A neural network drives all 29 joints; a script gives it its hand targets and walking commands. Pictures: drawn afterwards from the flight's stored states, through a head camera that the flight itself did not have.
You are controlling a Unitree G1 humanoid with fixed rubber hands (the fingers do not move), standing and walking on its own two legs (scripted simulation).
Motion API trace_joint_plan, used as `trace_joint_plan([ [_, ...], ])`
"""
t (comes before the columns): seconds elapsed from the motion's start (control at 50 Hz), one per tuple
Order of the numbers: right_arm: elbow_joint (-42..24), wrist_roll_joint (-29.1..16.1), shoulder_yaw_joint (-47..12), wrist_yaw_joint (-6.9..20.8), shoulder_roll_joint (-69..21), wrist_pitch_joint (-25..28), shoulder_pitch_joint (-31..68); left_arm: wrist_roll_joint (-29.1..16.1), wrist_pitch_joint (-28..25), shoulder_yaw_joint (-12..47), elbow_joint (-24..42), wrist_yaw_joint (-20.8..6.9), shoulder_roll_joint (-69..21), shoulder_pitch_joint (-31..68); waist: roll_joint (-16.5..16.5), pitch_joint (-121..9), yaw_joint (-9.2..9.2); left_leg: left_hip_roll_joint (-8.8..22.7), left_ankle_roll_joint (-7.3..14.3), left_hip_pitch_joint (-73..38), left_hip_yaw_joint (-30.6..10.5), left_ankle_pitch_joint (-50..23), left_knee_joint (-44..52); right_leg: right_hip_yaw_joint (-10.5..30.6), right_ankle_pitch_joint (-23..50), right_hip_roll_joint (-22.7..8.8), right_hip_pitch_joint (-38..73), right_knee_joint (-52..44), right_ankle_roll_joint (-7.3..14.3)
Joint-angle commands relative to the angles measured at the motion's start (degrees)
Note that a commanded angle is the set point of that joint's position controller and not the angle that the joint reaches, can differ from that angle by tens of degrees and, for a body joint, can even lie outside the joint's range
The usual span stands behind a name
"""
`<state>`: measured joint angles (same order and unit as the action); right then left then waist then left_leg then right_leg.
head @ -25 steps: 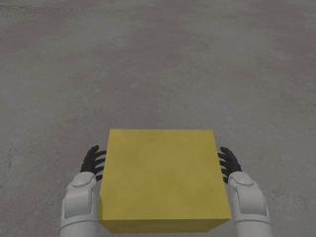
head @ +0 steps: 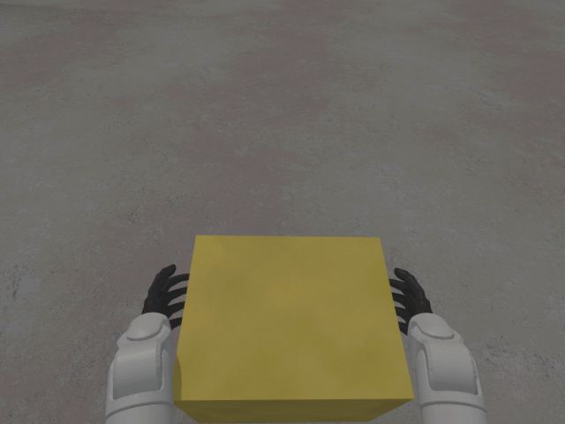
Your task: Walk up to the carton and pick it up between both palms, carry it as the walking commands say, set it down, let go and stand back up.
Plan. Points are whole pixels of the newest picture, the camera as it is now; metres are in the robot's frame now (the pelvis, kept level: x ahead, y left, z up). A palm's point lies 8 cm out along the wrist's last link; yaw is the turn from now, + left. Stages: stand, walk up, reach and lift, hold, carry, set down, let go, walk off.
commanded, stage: hold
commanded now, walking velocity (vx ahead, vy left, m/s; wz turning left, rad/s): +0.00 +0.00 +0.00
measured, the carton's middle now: (286, 333) +0.28 +0.00 -0.03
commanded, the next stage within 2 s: carry in 0.06 s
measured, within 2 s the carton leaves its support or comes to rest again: neither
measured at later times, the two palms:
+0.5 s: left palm (141, 381) +0.18 +0.18 +0.05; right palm (446, 384) +0.17 -0.19 +0.04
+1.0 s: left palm out of the picture +0.04 +0.23 +0.06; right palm out of the picture +0.06 -0.13 +0.07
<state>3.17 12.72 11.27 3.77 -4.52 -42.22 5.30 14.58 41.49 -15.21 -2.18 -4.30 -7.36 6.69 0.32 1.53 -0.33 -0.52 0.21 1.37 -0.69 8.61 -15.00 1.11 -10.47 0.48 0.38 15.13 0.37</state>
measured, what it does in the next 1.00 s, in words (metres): walks backwards: left foot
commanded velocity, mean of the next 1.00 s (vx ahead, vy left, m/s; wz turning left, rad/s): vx -0.24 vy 0.00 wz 0.00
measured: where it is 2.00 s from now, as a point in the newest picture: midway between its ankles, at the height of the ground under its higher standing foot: outside the picture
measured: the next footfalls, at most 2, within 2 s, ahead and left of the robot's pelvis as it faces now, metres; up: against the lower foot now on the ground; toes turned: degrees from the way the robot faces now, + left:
left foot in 0.76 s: -0.14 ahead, +0.11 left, +0.00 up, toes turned +5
right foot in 1.14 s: -0.25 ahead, -0.12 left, +0.00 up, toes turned -4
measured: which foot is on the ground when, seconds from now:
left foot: down 0.00-0.52, up 0.54-0.74, down 0.76-1.00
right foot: down 0.00-0.78, up 0.80-1.00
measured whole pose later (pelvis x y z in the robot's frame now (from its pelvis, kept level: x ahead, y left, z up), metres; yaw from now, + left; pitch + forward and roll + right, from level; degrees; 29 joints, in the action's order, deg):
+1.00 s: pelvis -0.20 +0.02 -0.01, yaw +1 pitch +5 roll -3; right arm -19.2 5.6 6.9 -0.5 -2.7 -67.3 4.1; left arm 3.6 66.9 -12.6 20.3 0.4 -2.6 5.5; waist -0.2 -8.4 1.7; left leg 2.3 2.7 23.1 3.1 13.3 -31.2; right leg -3.2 -25.4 0.1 -29.8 57.3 -3.4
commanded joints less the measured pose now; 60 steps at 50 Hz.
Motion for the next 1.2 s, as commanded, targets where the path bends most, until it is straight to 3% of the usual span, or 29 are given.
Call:
trace_joint_plan([
  [0.0, -5.5, -13.0, -32.5, 11.0, -43.3, 2.4, 27.5, -14.0, -0.2, 36.8, 1.2, -10.9, -42.4, 22.6, 2.1, -13.7, 0.0, -4.4, -0.5, -7.6, -3.4, -16.8, 0.2, 2.2, 16.1, 4.9, -0.2, -0.8, -0.8],
  [0.02, -6.5, -13.1, -32.5, 11.1, -44.1, 2.2, 26.3, -13.7, -0.4, 36.7, 2.9, -10.7, -41.7, 22.7, 0.3, -13.3, -0.21, -4.7, -0.3, -6.2, -2.8, -15.7, -0.4, 3.6, 17.2, 4.4, 0.2, -0.5, -0.5],
  [0.04, -9.3, -14.3, -33.9, 10.7, -43.6, 1.6, 31.2, -16.7, -0.1, 38.4, 7.0, -10.8, -41.2, 24.1, -2.3, -18.9, 1.09, 8.6, 0.0, 1.0, -1.3, -10.4, -8.7, -1.3, 6.8, -6.6, -4.1, 8.2, -0.5],
  [0.1, -9.5, -15.7, -36.3, 10.7, -44.0, -0.8, 28.8, -17.5, 1.7, 39.1, 7.0, -11.3, -38.9, 23.5, 1.1, -15.7, 0.32, 8.7, -0.1, 8.7, -2.8, -5.3, -13.0, 2.6, 4.5, -7.4, -14.5, 9.5, 0.9],
  [0.18, -15.0, -19.5, -39.8, 9.1, -43.8, -5.3, 27.4, -21.4, 6.5, 44.1, 13.1, -9.8, -39.5, 23.9, -2.3, -20.9, 0.41, 8.6, -0.3, 12.7, -1.5, -20.2, -20.5, 2.2, 23.1, -8.5, -14.7, 19.6, 1.2],
  [0.26, -25.2, -23.8, -43.3, 7.4, -43.0, -11.9, 23.1, -27.5, 13.1, 49.3, 24.6, -8.8, -40.2, 24.0, 1.4, -27.0, 0.78, 7.4, -0.2, 14.5, -0.5, -24.6, -23.3, 2.9, 39.1, -8.8, -13.4, 24.1, 2.0],
  [0.32, -28.8, -25.8, -43.6, 7.8, -41.9, -17.0, 25.1, -27.8, 18.5, 48.7, 26.1, -8.6, -39.3, 21.6, 0.1, -26.8, 0.18, 8.3, 1.2, 11.6, -1.3, -25.6, -22.6, 3.4, 25.6, -7.9, -19.4, 23.9, 1.0],
  [0.4, -28.7, -26.4, -43.0, 7.6, -41.3, -22.1, 25.5, -29.4, 23.4, 48.5, 27.6, -9.1, -40.0, 23.9, -2.9, -21.1, 0.18, 12.2, 3.0, 22.7, -7.9, 2.1, -12.7, 1.4, -7.2, -4.3, -24.6, 24.2, 1.1],
  [0.46, -28.0, -27.9, -44.1, 7.4, -42.8, -24.1, 28.4, -31.8, 25.6, 48.9, 28.1, -9.3, -39.6, 25.5, -7.7, -20.6, 1.19, 13.2, 3.1, 32.9, -9.1, 15.4, -10.8, -0.3, -10.9, -2.8, -17.5, 26.4, 1.3],
  [0.5, -28.8, -28.5, -44.0, 7.8, -41.9, -24.9, 31.7, -31.3, 25.6, 49.1, 26.7, -8.9, -39.6, 25.1, 1.2, -18.0, 1.26, 7.5, 1.3, 36.4, -4.3, 22.7, -16.2, 6.0, -16.1, -7.2, -20.0, 14.8, 2.7],
  [0.52, -28.1, -29.6, -44.2, 8.0, -41.7, -25.1, 31.1, -32.4, 25.9, 48.7, 27.9, -8.9, -40.6, 26.7, 15.7, -18.7, 2.53, -1.1, 0.0, 34.0, 5.4, 18.0, -39.7, 20.9, -21.8, -17.5, -25.4, 0.3, 6.6],
  [0.54, -31.0, -31.6, -46.4, 8.1, -44.1, -24.3, 35.0, -33.2, 25.7, 48.3, 28.0, -8.5, -41.3, 27.9, 18.9, -20.7, 1.59, -0.8, 0.0, 28.9, 2.5, 17.4, -53.8, 23.9, -20.1, -21.8, -30.2, -3.1, 10.1],
  [0.6, -27.0, -30.1, -43.9, 8.1, -44.8, -25.2, 31.2, -31.6, 27.2, 47.5, 26.5, -9.0, -41.2, 27.8, 6.8, -18.6, -0.69, 1.7, -1.1, 26.6, 3.3, 13.6, -49.9, 12.9, -10.1, -16.7, -30.0, -0.5, 4.8],
  [0.68, -21.9, -30.7, -43.2, 8.2, -44.7, -24.9, 27.5, -32.3, 27.1, 47.5, 25.9, -8.3, -40.4, 25.7, 8.4, -21.2, -0.51, -2.1, -1.3, 22.7, 7.0, 22.0, -24.7, 12.3, -6.2, -14.3, -16.9, 1.4, 4.5],
  [0.7, -23.4, -30.6, -43.1, 8.3, -45.1, -25.0, 26.7, -31.1, 27.0, 47.1, 27.5, -8.1, -38.7, 23.9, 14.0, -21.4, -0.8, -0.6, -1.2, 19.2, 5.4, 16.1, -17.2, 10.6, -5.1, -13.5, -16.6, 3.2, 3.8],
  [0.72, -21.9, -30.1, -43.1, 8.1, -45.2, -25.0, 27.1, -30.5, 27.1, 46.6, 25.7, -8.4, -39.6, 24.4, 8.6, -23.4, -0.41, -0.4, -1.6, 16.9, 6.2, 14.3, -9.8, 9.6, -2.1, -11.6, -14.4, 5.5, 2.6],
  [0.74, -21.2, -28.9, -41.8, 8.0, -44.0, -25.3, 26.4, -30.0, 26.9, 45.8, 26.5, -8.3, -37.7, 24.9, 7.2, -21.3, -0.11, 3.0, -1.8, 14.3, 2.0, 11.8, -6.5, 9.1, 0.0, -10.6, -17.8, 9.2, 1.6],
  [0.76, -20.0, -29.8, -41.5, 8.5, -46.2, -25.6, 27.1, -29.4, 27.3, 45.5, 22.3, -8.0, -39.4, 25.0, -0.4, -21.1, -0.16, 8.4, -1.2, 8.4, -4.3, 12.4, -3.1, 7.0, -3.3, -9.8, -25.4, 14.6, -0.2],
  [0.78, -21.4, -28.7, -42.1, 8.5, -44.6, -24.7, 28.5, -30.1, 27.8, 47.5, 24.9, -8.5, -42.7, 25.4, -18.9, -18.4, -0.86, 22.7, 5.4, 13.1, -18.5, -3.9, -2.8, -4.9, -12.7, -2.4, -33.9, 26.9, -2.6],
  [0.8, -25.2, -29.9, -43.8, 8.6, -46.2, -25.1, 31.2, -30.9, 27.8, 47.1, 23.7, -8.8, -43.3, 27.3, -13.3, -17.8, -0.46, 26.7, 10.5, 18.5, -17.6, -15.2, -3.0, -2.4, -20.4, -2.1, -34.0, 45.3, -2.3],
  [0.82, -25.9, -30.4, -43.2, 8.7, -46.8, -25.2, 32.9, -31.3, 27.5, 47.8, 22.6, -8.8, -44.2, 27.5, -7.1, -17.1, 0.08, 24.0, 11.1, 23.0, -13.2, -17.8, -4.8, 0.1, -19.3, -0.4, -32.3, 55.7, -1.8],
  [0.86, -27.0, -29.7, -43.4, 8.6, -46.2, -24.9, 31.9, -33.1, 26.7, 48.1, 25.7, -9.0, -43.9, 30.6, -5.8, -15.7, 0.76, 17.6, 7.1, 21.9, -3.5, -18.2, -8.2, -0.7, -11.8, -2.1, -34.8, 56.8, -2.7],
  [0.9, -26.3, -28.6, -42.0, 8.2, -44.7, -25.0, 29.4, -34.2, 26.8, 49.9, 26.8, -8.8, -43.8, 31.6, -10.0, -16.5, 1.07, 14.6, 5.5, 17.0, -0.2, -17.6, -9.4, -3.3, -10.7, -1.5, -36.0, 51.9, -4.4],
  [1.0, -29.4, -26.7, -42.0, 7.3, -43.5, -24.7, 22.5, -35.3, 27.0, 51.3, 29.6, -8.2, -41.1, 27.4, -15.0, -23.0, -0.2, 18.2, 8.7, 3.6, -8.0, -31.1, -11.3, -3.4, -17.6, -1.4, -30.4, 30.4, -2.7],
  [1.04, -27.8, -26.2, -41.6, 7.4, -42.7, -25.2, 20.8, -34.6, 27.1, 50.4, 26.2, -8.2, -41.8, 25.8, -14.0, -23.9, -0.63, 17.9, 8.9, 1.5, -8.7, -29.1, -11.7, -5.3, -15.2, 0.0, -27.0, 19.5, -2.8],
  [1.1, -31.1, -26.5, -43.7, 7.4, -42.7, -25.0, 25.8, -33.9, 26.9, 50.5, 24.3, -8.9, -44.5, 25.5, -6.4, -23.5, -0.73, 14.3, 3.4, 11.5, -8.4, -14.9, -12.7, -2.3, -7.3, -4.3, -13.1, 7.0, -3.7],
  [1.12, -30.0, -26.9, -43.0, 7.7, -43.1, -25.2, 26.3, -32.7, 27.1, 49.6, 23.2, -8.7, -43.3, 24.2, -3.9, -22.9, -0.8, 12.6, 1.5, 18.3, -5.6, -7.7, -15.8, 1.7, -4.1, -8.9, -9.1, 6.2, -3.1],
  [1.16, -35.6, -28.8, -46.5, 8.1, -44.6, -25.2, 30.5, -31.8, 26.0, 48.0, 27.8, -9.0, -42.8, 23.8, 16.9, -20.2, 0.54, 4.0, -1.6, 30.2, 6.4, 15.8, -31.4, 10.9, 35.2, -23.2, -11.0, 9.8, 6.3],
  [1.18, -34.1, -29.3, -45.4, 8.3, -44.8, -25.0, 30.6, -31.8, 26.2, 48.3, 25.9, -8.7, -43.0, 21.7, 12.7, -21.0, 0.45, 3.3, -1.0, 31.2, 5.5, 21.4, -40.7, 10.1, 47.4, -23.6, -10.0, 11.5, 8.6],
])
